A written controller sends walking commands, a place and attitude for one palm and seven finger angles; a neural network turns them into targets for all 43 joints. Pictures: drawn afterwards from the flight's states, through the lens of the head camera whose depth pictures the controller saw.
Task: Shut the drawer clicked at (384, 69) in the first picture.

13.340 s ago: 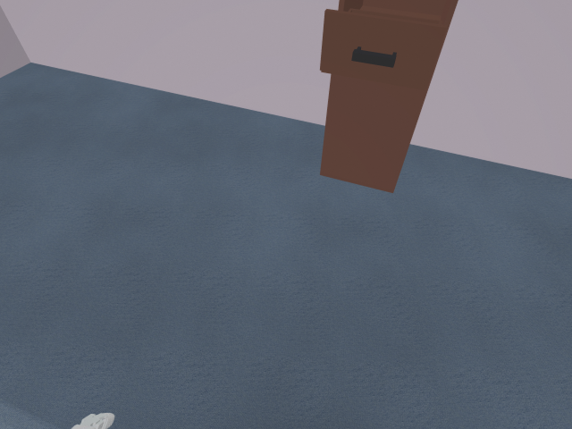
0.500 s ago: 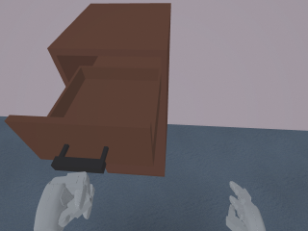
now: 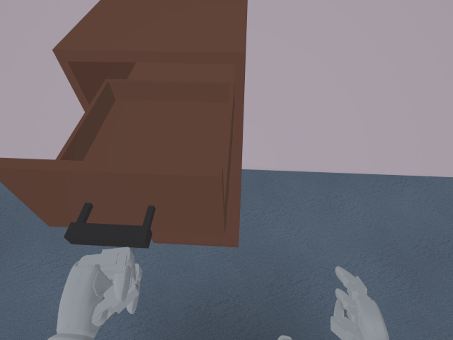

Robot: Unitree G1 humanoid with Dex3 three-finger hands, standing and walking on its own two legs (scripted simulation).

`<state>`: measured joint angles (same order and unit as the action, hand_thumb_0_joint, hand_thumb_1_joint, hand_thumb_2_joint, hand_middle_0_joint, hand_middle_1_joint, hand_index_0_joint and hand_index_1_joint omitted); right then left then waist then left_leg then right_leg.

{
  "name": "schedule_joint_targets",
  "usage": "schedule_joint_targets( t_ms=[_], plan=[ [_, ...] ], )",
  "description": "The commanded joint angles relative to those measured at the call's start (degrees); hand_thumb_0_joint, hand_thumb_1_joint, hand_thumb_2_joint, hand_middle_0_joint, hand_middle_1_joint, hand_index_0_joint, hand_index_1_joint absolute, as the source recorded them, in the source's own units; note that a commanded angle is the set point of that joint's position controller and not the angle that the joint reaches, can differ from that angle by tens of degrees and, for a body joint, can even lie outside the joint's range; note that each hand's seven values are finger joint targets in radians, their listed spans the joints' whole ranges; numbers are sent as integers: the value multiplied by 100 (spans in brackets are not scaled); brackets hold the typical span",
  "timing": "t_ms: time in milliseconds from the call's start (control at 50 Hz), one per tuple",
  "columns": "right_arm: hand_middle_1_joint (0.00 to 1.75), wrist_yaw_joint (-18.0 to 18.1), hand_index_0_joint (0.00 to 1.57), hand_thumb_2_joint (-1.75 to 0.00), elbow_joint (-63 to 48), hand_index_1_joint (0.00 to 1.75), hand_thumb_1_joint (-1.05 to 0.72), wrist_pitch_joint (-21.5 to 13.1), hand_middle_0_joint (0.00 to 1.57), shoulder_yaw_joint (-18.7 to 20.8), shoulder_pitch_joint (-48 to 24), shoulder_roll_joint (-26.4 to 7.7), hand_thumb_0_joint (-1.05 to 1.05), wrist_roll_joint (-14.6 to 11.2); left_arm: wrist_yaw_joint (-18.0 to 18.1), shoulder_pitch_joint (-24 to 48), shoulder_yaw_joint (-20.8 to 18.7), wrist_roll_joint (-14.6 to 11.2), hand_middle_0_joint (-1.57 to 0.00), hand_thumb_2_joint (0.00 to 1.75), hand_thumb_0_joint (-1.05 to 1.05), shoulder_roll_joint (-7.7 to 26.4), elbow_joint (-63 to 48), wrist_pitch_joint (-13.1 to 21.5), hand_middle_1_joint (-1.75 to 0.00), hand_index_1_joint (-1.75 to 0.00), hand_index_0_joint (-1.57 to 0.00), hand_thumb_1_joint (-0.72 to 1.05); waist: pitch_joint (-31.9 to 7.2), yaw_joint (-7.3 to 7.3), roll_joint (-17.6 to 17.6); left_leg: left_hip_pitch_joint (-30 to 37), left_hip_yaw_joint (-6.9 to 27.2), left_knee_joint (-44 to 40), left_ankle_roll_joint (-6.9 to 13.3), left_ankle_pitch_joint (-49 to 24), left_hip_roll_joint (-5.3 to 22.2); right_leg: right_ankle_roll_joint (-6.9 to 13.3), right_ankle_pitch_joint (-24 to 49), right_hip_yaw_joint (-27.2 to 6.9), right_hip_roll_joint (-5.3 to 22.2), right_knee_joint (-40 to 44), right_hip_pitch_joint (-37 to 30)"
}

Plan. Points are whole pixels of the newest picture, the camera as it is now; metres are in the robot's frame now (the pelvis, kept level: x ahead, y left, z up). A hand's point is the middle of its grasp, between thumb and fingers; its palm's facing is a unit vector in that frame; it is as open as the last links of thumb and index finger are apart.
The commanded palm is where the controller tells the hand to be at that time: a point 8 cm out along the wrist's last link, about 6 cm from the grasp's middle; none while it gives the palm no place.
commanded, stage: bring the fist close to the handle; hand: left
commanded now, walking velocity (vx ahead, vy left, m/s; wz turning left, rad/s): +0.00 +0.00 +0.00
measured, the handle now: (114, 222) +0.28 +0.21 +0.08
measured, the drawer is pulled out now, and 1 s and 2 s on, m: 0.29 0.24 0.12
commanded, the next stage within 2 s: push the drawer shut in 0.20 s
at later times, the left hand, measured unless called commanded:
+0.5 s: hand (142, 278) +0.20 +0.14 +0.09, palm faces +0.01 -1.00 -0.06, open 3.3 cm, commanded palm +0.17 +0.20 +0.09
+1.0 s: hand (148, 242) +0.25 +0.14 +0.08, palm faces -0.01 -1.00 -0.06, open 3.0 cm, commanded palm +0.23 +0.20 +0.09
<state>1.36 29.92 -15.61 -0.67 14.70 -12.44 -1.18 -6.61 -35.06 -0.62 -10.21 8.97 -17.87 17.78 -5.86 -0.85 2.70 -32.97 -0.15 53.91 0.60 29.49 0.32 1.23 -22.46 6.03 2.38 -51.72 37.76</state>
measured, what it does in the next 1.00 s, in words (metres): stands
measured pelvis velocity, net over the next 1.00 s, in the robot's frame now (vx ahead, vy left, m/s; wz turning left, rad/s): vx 0.00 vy -0.01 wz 0.01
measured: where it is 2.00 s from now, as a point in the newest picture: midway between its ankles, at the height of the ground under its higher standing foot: outside the picture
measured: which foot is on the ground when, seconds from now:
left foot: down 0.00-1.00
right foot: down 0.00-1.00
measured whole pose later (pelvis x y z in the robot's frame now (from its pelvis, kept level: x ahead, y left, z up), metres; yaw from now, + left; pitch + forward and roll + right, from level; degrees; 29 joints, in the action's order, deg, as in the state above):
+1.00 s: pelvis +0.00 -0.01 +0.01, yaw +1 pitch +9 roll +0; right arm 2.2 32.1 -14.2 -1.9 14.5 -14.4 -1.5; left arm -6.8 -14.8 -2.7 -11.2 11.0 -3.1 15.0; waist -4.8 0.0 2.9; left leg -31.9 0.5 50.7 0.1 27.6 0.2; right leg 1.7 -21.1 6.6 2.4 -48.9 36.6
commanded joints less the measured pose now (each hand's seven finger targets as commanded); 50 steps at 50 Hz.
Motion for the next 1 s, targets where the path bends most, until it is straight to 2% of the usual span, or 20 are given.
schedule_joint_targets(
  t_ms=[0, 40, 120, 140, 160, 180, 300, 340, 380, 440, 520, 580, 600, 620, 740, 800, 860, 940, 960, 980],
  plan=[
    [30, 80, 20, -90, -1015, 30, -90, -290, 20, 237, -414, -651, 0, -56, -11, -83, -225, -89, -140, 90, 0, 363, -1260, 293, -160, -160, -140, 90, -586, 81, -343, -268, 170, -940, 25, -1466, -69, -22, 798, -231, -109, 766, -1069],
    [30, 104, 20, -90, -985, 30, -90, -253, 20, 251, -462, -657, 0, -52, 11, -199, -417, -65, -140, 90, 0, 513, -1231, 285, -160, -160, -140, 90, -573, 31, -322, -310, 154, -928, 39, -1412, -73, -6, 696, -279, -104, 809, -1105],
    [30, 86, 20, -90, -1053, 30, -90, -254, 20, 238, -398, -613, 0, -72, -19, -247, -352, -142, -140, 90, 0, 427, -1419, 348, -160, -160, -140, 90, -709, 37, -128, -229, 148, -895, 19, -1535, -81, -3, 850, -253, -97, 744, -1119],
    [30, 95, 20, -90, -1016, 30, -90, -237, 20, 253, -428, -621, 0, -65, 8, -286, -451, -125, -140, 90, 0, 505, -1358, 358, -160, -160, -140, 90, -705, 25, -315, -276, 168, -886, 26, -1549, -72, 1, 840, -245, -114, 738, -1137],
    [30, 90, 20, -90, -1032, 30, -90, -229, 20, 242, -395, -621, 0, -70, -19, -292, -318, -134, -140, 90, 0, 374, -1329, 370, -160, -160, -140, 90, -626, 70, -243, -264, 150, -874, 29, -1506, -75, -10, 817, -251, -119, 750, -1058],
    [30, 92, 20, -90, -1023, 30, -90, -226, 20, 241, -389, -630, 0, -73, -26, -141, -363, -161, -140, 90, 0, 431, -1315, 383, -160, -160, -140, 90, -556, 97, -320, -338, 163, -863, 23, -1390, -78, -18, 697, -262, -114, 770, -1017],
    [30, 104, 20, -90, -1074, 30, -90, -264, 20, 222, -326, -691, 0, -79, -55, 166, -190, -129, -140, 90, 0, 403, -1409, 413, -160, -160, -140, 90, -653, 174, -171, -263, 206, -832, 33, -1303, -81, -16, 552, -277, -108, 744, -909],
    [30, 127, 20, -90, -1035, 30, -90, -256, 20, 230, -338, -707, 0, -70, 7, 286, -298, -76, -140, 90, 0, 532, -1325, 378, -160, -160, -140, 90, -671, 162, -204, -257, 209, -817, 38, -1370, -73, -10, 617, -276, -108, 734, -929],
    [30, 116, 20, -90, -1074, 30, -90, -237, 20, 207, -296, -692, 0, -65, 21, 316, -184, -80, -140, 90, 0, 388, -1220, 307, -160, -160, -140, 90, -658, 150, -250, -269, 211, -854, 28, -1401, -83, -16, 680, -260, -113, 728, -956],
    [30, 138, 20, -90, -1044, 30, -90, -169, 20, 218, -324, -695, 0, -51, 93, 385, -408, -42, -140, 90, 0, 565, -1065, 205, -160, -160, -140, 90, -719, 97, -360, -300, 174, -864, 37, -1462, -84, -17, 766, -306, -96, 785, -1106],
    [30, 143, 20, -90, -1056, 30, -90, -152, 20, 169, -292, -708, 0, -62, 87, 874, -384, -105, -140, 90, 0, 515, -953, 139, -160, -160, -140, 90, -632, 159, -316, -286, 149, -922, 31, -1317, -98, -36, 623, -361, -78, 903, -1107],
    [30, 155, 20, -90, -970, 30, -90, -151, 20, 160, -263, -731, 0, -61, 105, 1099, -555, -134, -140, 90, 0, 643, -810, 163, -160, -160, -140, 90, -659, 185, -247, -269, 135, -914, 22, -1309, -104, -36, 600, -395, -75, 953, -1119],
    [30, 153, 20, -90, -969, 30, -90, -180, 20, 150, -267, -737, 0, -62, 92, 1305, -446, -141, -140, 90, 0, 568, -893, 198, -160, -160, -140, 90, -702, 222, -231, -208, 150, -913, 26, -1346, -108, -40, 664, -390, -75, 933, -1112],
    [30, 148, 20, -90, -956, 30, -90, -197, 20, 157, -253, -725, 0, -60, 94, 1265, -483, -166, -140, 90, 0, 560, -787, 202, -160, -160, -140, 90, -711, 186, -265, -218, 151, -934, 16, -1348, -104, -41, 668, -377, -70, 940, -1146],
    [30, 181, 20, -90, -789, 30, -90, -205, 20, 131, -297, -828, 0, -64, 46, 2146, -544, -166, -140, 90, 0, 734, -362, 206, -160, -160, -140, 90, -674, 299, -345, -264, 153, -947, 46, -1132, -115, -61, 349, -481, -57, 1092, -1106],
    [30, 173, 20, -90, -741, 30, -90, -231, 20, 124, -294, -830, 0, -85, 8, 2551, -496, -184, -140, 90, 0, 690, -229, 184, -160, -160, -140, 90, -888, 280, -136, -114, 160, -1023, 28, -1219, -129, -53, 498, -454, -40, 1069, -1219],
    [30, 169, 20, -90, -685, 30, -90, -223, 20, 120, -285, -825, 0, -78, 24, 2643, -526, -199, -140, 90, 0, 663, 68, 103, -160, -160, -140, 90, -911, 264, -320, -56, 164, -1102, 26, -1307, -117, -62, 651, -414, -50, 1105, -1312],
    [30, 153, 20, -90, -651, 30, -90, -196, 20, 123, -354, -845, 0, -77, 30, 2887, -642, -199, -140, 90, 0, 780, 264, 73, -160, -160, -140, 90, -952, 200, -327, -25, 154, -1200, 21, -1425, -118, -44, 802, -427, -46, 1131, -1477],
    [30, 141, 20, -90, -659, 30, -90, -185, 20, 120, -332, -819, 0, -73, 14, 2922, -558, -209, -140, 90, 0, 643, 318, 74, -160, -160, -140, 90, -980, 201, -435, 20, 139, -1231, 20, -1478, -116, -60, 914, -416, -55, 1132, -1535],
    [30, 134, 20, -90, -644, 30, -90, -176, 20, 129, -335, -831, 0, -82, 9, 2994, -598, -208, -140, 90, 0, 693, 340, 84, -160, -160, -140, 90, -970, 190, -270, 63, 122, -1244, 4, -1511, -114, -50, 973, -415, -55, 1129, -1523]
  ],
)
